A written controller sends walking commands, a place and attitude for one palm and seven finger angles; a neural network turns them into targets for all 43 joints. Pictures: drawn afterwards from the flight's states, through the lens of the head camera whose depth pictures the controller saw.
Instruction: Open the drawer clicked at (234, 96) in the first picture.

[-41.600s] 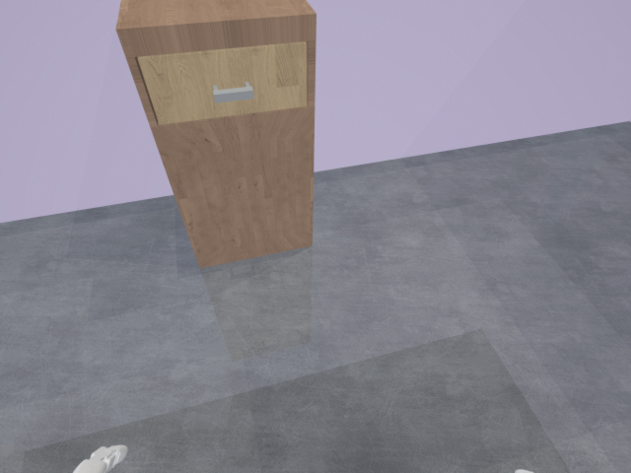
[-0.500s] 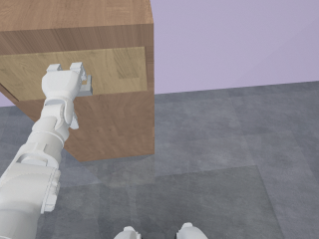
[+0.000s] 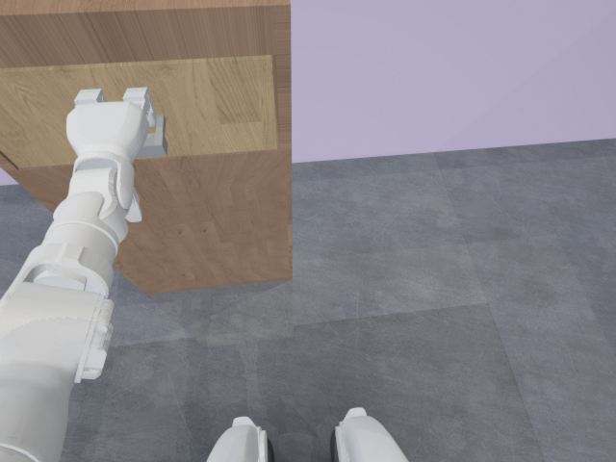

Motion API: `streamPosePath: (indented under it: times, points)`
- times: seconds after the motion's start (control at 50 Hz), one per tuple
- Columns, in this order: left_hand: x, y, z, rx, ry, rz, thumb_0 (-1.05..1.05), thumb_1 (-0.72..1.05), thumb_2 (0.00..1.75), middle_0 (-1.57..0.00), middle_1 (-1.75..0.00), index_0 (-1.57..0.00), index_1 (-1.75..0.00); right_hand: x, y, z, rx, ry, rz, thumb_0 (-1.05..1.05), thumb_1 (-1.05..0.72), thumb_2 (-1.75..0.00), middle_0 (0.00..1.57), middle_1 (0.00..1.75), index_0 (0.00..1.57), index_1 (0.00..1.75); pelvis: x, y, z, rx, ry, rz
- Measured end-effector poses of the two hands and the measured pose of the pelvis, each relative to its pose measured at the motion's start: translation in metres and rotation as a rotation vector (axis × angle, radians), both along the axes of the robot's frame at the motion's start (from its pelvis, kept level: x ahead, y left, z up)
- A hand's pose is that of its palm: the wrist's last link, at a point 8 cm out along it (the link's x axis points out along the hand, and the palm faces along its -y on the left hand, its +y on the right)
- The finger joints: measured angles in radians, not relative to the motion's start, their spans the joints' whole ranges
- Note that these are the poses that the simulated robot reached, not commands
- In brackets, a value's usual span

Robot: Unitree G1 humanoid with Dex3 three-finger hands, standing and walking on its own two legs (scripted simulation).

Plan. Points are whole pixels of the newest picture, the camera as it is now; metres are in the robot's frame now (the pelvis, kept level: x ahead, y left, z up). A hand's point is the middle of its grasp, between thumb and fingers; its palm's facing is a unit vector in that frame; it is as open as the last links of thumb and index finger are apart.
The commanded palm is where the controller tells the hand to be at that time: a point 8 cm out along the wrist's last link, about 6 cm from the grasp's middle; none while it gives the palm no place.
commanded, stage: lower the fingers behind the handle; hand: left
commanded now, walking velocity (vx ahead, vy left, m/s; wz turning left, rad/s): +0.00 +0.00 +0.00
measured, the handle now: (129, 135) +0.56 +0.22 +0.03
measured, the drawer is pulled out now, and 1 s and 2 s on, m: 0.00 0.00 0.00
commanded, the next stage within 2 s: lift the hand off the handle in 0.12 s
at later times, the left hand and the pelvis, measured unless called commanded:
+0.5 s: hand (125, 156) +0.52 +0.22 +0.04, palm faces -0.03 +0.03 -1.00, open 13.6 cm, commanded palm +0.52 +0.21 +0.06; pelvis -0.02 +0.00 -0.01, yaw +0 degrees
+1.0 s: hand (120, 148) +0.52 +0.22 +0.05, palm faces -0.08 -0.02 -1.00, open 13.4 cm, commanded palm +0.52 +0.21 +0.13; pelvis +0.00 +0.00 +0.02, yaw +0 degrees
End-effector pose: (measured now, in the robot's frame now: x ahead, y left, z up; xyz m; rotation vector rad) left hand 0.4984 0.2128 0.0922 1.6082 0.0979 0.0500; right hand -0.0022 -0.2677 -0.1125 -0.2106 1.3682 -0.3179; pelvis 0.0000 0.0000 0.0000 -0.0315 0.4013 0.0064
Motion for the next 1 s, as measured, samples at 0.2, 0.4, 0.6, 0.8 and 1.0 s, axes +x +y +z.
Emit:
streamPosePath:
  times: [0.2, 0.4, 0.6, 0.8, 1.0]
  points:
    - [0.000, 0.000, 0.001, -0.003, 0.014, -0.001, 0.00, -0.49, 0.30, -0.29, -1.29, -0.33, -1.24, -0.014, -0.002, -0.002, -0.010, 0.001, -0.009, 0.00, -0.90, -0.90, 0.20, 0.30, 0.20, 0.29, -0.009, -0.003, -0.004, 0.000, 0.005, -0.002]
    - [0.001, 0.001, 0.001, -0.007, 0.006, -0.009, 0.00, -0.49, 0.30, -0.30, -1.30, -0.34, -1.23, -0.025, -0.002, -0.005, -0.018, 0.013, -0.007, 0.00, -0.90, -0.90, 0.20, 0.30, 0.20, 0.29, -0.015, -0.003, -0.009, -0.003, 0.016, 0.001]
    - [0.001, 0.001, 0.000, -0.006, -0.009, -0.008, 0.00, -0.49, 0.30, -0.32, -1.30, -0.36, -1.23, -0.030, -0.002, -0.008, -0.025, 0.011, 0.001, 0.00, -0.90, -0.90, 0.20, 0.30, 0.20, 0.30, -0.023, -0.002, -0.013, -0.007, 0.024, 0.010]
    - [0.002, 0.001, 0.005, -0.011, 0.046, -0.001, 0.00, -0.49, 0.30, -0.31, -1.24, -0.36, -1.18, -0.033, 0.004, 0.006, -0.032, 0.001, -0.026, 0.00, -0.90, -0.90, 0.20, 0.30, 0.20, 0.30, -0.020, 0.001, 0.000, -0.007, 0.001, 0.006]
    - [0.003, 0.004, 0.018, -0.061, 0.051, -0.040, 0.00, -0.49, 0.30, -0.37, -1.22, -0.40, -1.19, -0.023, 0.010, 0.022, -0.026, 0.029, -0.025, 0.00, -0.90, -0.90, 0.20, 0.30, 0.20, 0.30, 0.004, 0.005, 0.017, -0.009, -0.030, 0.007]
